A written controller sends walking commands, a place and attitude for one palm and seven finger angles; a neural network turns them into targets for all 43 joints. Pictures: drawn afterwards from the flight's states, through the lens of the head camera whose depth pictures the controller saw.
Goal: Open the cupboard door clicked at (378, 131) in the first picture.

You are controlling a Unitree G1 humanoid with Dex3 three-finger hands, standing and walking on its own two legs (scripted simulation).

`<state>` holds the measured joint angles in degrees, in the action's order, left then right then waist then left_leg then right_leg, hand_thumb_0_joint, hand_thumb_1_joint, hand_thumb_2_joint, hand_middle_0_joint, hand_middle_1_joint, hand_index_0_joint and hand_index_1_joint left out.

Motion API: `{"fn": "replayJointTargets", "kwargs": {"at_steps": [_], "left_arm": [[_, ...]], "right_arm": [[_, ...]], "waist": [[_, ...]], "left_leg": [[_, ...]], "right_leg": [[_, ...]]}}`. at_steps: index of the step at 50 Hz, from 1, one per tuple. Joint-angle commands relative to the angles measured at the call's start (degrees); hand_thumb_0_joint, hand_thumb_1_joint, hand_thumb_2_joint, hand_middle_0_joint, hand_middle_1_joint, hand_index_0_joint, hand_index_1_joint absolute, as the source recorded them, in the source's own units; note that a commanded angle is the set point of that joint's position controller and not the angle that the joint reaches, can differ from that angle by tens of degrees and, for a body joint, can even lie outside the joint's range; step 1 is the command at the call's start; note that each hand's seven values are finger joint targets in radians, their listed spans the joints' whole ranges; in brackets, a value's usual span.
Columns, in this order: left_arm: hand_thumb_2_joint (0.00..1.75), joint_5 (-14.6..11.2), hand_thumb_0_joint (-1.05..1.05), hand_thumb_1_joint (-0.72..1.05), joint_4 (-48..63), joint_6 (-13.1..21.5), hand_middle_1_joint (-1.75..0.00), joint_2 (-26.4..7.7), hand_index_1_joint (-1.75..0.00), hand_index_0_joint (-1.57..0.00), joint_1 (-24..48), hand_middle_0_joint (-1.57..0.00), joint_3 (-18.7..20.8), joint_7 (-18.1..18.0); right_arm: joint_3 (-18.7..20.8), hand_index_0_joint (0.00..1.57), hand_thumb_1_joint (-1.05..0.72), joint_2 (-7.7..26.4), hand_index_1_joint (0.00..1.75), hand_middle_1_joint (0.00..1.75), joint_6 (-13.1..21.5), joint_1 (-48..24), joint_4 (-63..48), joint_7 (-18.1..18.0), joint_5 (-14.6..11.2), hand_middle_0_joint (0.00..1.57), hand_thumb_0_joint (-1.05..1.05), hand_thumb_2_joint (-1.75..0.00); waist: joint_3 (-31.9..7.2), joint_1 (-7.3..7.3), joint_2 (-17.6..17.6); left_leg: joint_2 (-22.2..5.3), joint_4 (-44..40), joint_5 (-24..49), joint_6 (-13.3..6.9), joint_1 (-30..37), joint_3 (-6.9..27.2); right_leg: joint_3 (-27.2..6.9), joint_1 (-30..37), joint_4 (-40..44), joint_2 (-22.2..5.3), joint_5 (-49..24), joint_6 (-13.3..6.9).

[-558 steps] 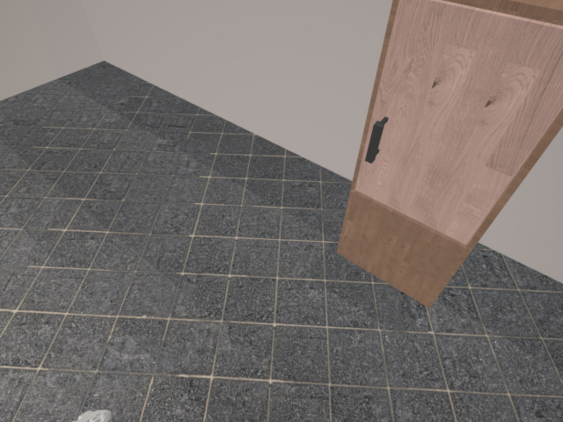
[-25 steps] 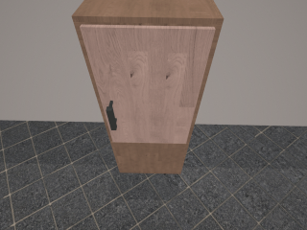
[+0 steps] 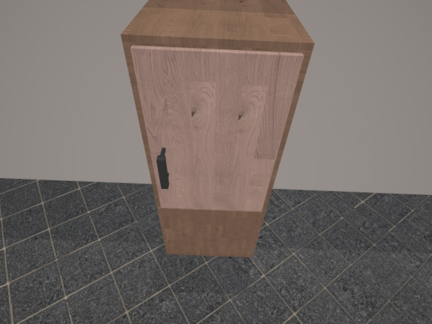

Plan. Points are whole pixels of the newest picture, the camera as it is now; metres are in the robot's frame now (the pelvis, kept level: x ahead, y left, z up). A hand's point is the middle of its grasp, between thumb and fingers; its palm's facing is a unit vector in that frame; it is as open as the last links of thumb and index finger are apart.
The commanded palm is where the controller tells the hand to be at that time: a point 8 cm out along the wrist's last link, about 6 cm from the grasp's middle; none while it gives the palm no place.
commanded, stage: look again from close up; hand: left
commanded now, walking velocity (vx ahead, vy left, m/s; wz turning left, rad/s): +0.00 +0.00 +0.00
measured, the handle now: (164, 168) +0.57 +0.19 -0.10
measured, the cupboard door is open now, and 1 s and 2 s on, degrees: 0 0 0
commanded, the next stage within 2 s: shuffle to correct the standing spot in 0.08 s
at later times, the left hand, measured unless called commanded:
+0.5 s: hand out of the picture -0.09 +0.18 -0.17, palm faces +0.04 -0.99 -0.16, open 7.3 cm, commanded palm none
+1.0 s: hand out of the picture +0.07 +0.18 -0.17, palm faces -0.01 -0.98 -0.22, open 7.2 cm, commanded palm none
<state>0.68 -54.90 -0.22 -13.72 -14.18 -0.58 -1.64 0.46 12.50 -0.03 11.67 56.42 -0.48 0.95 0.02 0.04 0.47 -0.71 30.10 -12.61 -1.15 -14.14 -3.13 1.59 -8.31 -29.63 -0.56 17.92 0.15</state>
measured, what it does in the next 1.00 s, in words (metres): lifts its right foot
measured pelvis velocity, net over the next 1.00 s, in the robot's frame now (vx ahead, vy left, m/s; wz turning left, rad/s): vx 0.02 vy -0.01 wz -0.04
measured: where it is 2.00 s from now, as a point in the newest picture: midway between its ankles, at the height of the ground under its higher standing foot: outside the picture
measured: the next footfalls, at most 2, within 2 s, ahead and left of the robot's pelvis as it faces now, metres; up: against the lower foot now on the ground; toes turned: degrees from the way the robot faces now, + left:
right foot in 1.04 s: +0.12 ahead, -0.15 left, +0.00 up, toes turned -2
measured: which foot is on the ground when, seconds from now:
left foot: down 0.00-1.00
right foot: down 0.00-0.70, up 0.72-1.00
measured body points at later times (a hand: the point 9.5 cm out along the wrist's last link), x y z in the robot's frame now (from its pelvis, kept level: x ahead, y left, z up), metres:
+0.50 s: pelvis -0.02 +0.02 +0.00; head -0.03 +0.02 +0.45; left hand -0.09 +0.23 -0.16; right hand -0.03 -0.22 -0.15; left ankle +0.04 +0.11 -0.73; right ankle -0.02 -0.12 -0.73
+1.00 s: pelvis +0.02 -0.01 +0.01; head +0.03 +0.00 +0.46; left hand +0.08 +0.23 -0.15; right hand -0.03 -0.20 -0.15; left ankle +0.03 +0.10 -0.73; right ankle +0.07 -0.15 -0.72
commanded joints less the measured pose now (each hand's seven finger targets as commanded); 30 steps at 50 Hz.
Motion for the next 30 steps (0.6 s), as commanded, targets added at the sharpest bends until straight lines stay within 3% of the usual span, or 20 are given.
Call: {"fn": "replayJointTargets", "kwargs": {"at_steps": [1, 9, 11, 14, 16, 19, 22, 23, 24, 26, 27, 28, 29, 30], "left_arm": [[0.90, 0.3, 0.00, 0.90, 2.3, 0.9, -0.30, -6.9, -0.30, -0.20, -2.0, -0.20, 1.6, -0.3], [0.90, 0.5, 0.00, 0.90, -0.2, 0.8, -0.30, -5.0, -0.30, -0.20, -4.6, -0.20, 1.2, -0.4], [0.90, 0.6, 0.00, 0.90, -2.0, 0.6, -0.30, -2.7, -0.30, -0.20, -6.7, -0.20, 0.8, -0.3], [0.90, 1.1, 0.00, 0.90, -3.2, -0.1, -0.30, -1.6, -0.30, -0.20, -9.5, -0.20, 1.1, 0.0], [0.90, 1.3, 0.00, 0.90, -3.8, -0.7, -0.30, -0.6, -0.30, -0.20, -11.8, -0.20, 1.4, 0.4], [0.90, 1.3, 0.00, 0.90, -4.7, -1.2, -0.30, 1.6, -0.30, -0.20, -14.5, -0.20, 1.7, 1.0], [0.90, 1.3, 0.00, 0.90, -5.5, -1.3, -0.30, 2.4, -0.30, -0.20, -17.2, -0.20, 2.3, 1.3], [0.90, 1.3, 0.00, 0.90, -5.9, -1.2, -0.30, 2.6, -0.30, -0.20, -18.7, -0.20, 2.5, 1.2], [0.90, 1.4, 0.00, 0.90, -6.3, -1.0, -0.30, 1.9, -0.30, -0.20, -19.8, -0.20, 2.8, 1.0], [0.90, 0.9, 0.00, 0.90, -6.4, -0.1, -0.30, -1.3, -0.30, -0.20, -19.5, -0.20, 3.6, 0.1], [0.90, 0.5, 0.00, 0.90, -6.4, 0.4, -0.30, -1.9, -0.30, -0.20, -18.5, -0.20, 3.9, -0.3], [0.90, 0.5, 0.00, 0.90, -5.9, 0.9, -0.30, -1.5, -0.30, -0.20, -16.7, -0.20, 4.0, -0.4], [0.90, 0.8, 0.00, 0.90, -5.5, 1.2, -0.30, -1.3, -0.30, -0.20, -14.8, -0.20, 4.0, -0.3], [0.90, 1.1, 0.00, 0.90, -5.2, 1.2, -0.30, -1.0, -0.30, -0.20, -13.3, -0.20, 3.9, -0.2]], "right_arm": [[1.7, 0.20, -0.90, 7.8, 0.30, 0.30, 0.8, -0.1, -2.5, -0.3, 0.1, 0.20, 0.00, -0.90], [1.7, 0.20, -0.90, 7.0, 0.30, 0.30, 0.9, 1.0, -0.5, -0.1, -0.1, 0.20, 0.00, -0.90], [1.4, 0.20, -0.90, 5.6, 0.30, 0.30, 0.5, 2.6, 1.0, -0.1, 0.0, 0.20, 0.00, -0.90], [2.2, 0.20, -0.90, 6.7, 0.30, 0.30, -0.3, 3.8, 1.8, -0.3, 0.2, 0.20, 0.00, -0.90], [2.8, 0.20, -0.90, 7.5, 0.30, 0.30, -0.7, 4.0, 2.1, -0.6, 0.4, 0.20, 0.00, -0.90], [3.7, 0.20, -0.90, 8.2, 0.30, 0.30, -0.6, 4.9, 2.4, -1.3, 0.4, 0.20, 0.00, -0.90], [4.0, 0.20, -0.90, 7.3, 0.30, 0.30, -0.6, 5.3, 2.8, -1.5, 0.4, 0.20, 0.00, -0.90], [4.0, 0.20, -0.90, 6.5, 0.30, 0.30, -0.6, 4.9, 2.8, -1.5, 0.4, 0.20, 0.00, -0.90], [3.8, 0.20, -0.90, 5.1, 0.30, 0.30, -0.8, 4.5, 2.5, -1.5, 0.4, 0.20, 0.00, -0.90], [2.6, 0.20, -0.90, -0.1, 0.30, 0.30, -0.6, 4.8, 1.6, -1.0, 0.0, 0.20, 0.00, -0.90], [2.6, 0.20, -0.90, -1.1, 0.30, 0.30, -0.4, 4.0, 1.4, -0.8, 0.0, 0.20, 0.00, -0.90], [2.7, 0.20, -0.90, -1.2, 0.30, 0.30, -0.1, 4.4, 1.3, -0.6, 0.0, 0.20, 0.00, -0.90], [2.8, 0.20, -0.90, -1.5, 0.30, 0.30, 0.2, 5.4, 1.5, -0.4, -0.2, 0.20, 0.00, -0.90], [2.8, 0.20, -0.90, -2.2, 0.30, 0.30, 0.4, 6.3, 1.7, -0.2, -0.1, 0.20, 0.00, -0.90]], "waist": [[4.3, 0.20, -0.9], [3.5, 0.01, -1.0], [3.5, 0.28, -0.8], [5.2, -0.01, -3.5], [6.8, -0.42, -5.5], [5.5, -0.75, -7.5], [5.2, -1.45, -5.5], [5.6, -2.03, -3.7], [7.0, -2.42, -0.2], [9.0, -1.84, 13.3], [8.9, -1.62, 13.2], [7.7, -0.47, 9.9], [6.9, 0.57, 6.9], [7.3, 1.14, 6.6]], "left_leg": [[-4.8, -8.1, -0.3, -0.7, 0.5, 6.2], [-5.5, -12.1, -5.1, -0.7, -0.1, 7.7], [-5.7, -13.7, -11.9, -0.5, -0.5, 8.4], [-7.7, -17.4, -24.1, -1.4, -3.3, 11.0], [-9.4, -19.5, -28.4, -2.4, -5.9, 13.0], [-12.4, -21.5, -29.1, -4.0, -6.0, 14.7], [-11.4, -19.5, -27.3, -3.6, -8.8, 11.9], [-9.9, -17.1, -26.9, -2.7, -10.0, 9.8], [-6.8, -11.9, -25.3, -1.6, -11.8, 6.7], [-0.2, 6.7, -14.1, 0.1, -16.0, -1.8], [-0.6, 14.4, -11.6, -0.1, -14.8, -1.8], [-1.5, 19.2, -12.0, -0.4, -14.6, -0.7], [-2.1, 19.7, -13.1, -0.4, -13.3, -1.0], [-2.4, 16.8, -13.1, -0.3, -11.3, -1.9]], "right_leg": [[-5.7, -7.0, 9.4, -5.0, -1.8, -1.7], [-4.5, -5.6, 9.9, -5.0, -2.1, -0.9], [-3.7, -5.8, 10.2, -4.2, 2.5, -0.3], [-0.8, -7.0, 6.6, -2.1, 8.8, -0.1], [1.1, -6.9, 3.3, -0.7, 7.5, -0.3], [3.3, -5.8, -1.8, 0.3, 4.2, -0.7], [3.7, -1.2, 1.9, 0.4, 3.3, -1.5], [2.7, -0.2, 5.0, -0.2, 4.2, -1.7], [-1.7, -1.1, 9.4, -2.4, 9.3, -2.7], [-18.5, -3.4, 20.2, -12.3, 23.2, -7.9], [-22.7, -5.8, 23.1, -16.0, 24.0, -10.1], [-21.5, -6.4, 22.4, -16.1, 19.9, -11.3], [-18.0, -7.3, 20.5, -15.2, 15.8, -11.4], [-13.9, -8.5, 18.5, -13.6, 11.9, -10.7]]}}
